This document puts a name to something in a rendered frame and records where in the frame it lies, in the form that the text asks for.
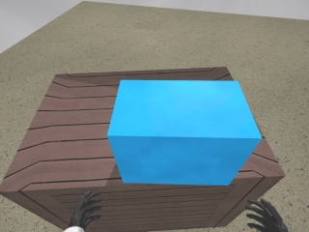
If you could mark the carton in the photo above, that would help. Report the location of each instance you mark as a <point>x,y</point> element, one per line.
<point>181,132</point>

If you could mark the pedestal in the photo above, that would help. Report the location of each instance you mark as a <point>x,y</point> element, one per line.
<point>66,152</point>

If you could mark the left robot hand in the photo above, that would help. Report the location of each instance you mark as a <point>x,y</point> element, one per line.
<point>80,217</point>

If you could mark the right robot hand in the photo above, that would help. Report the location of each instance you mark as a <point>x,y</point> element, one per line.
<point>271,220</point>

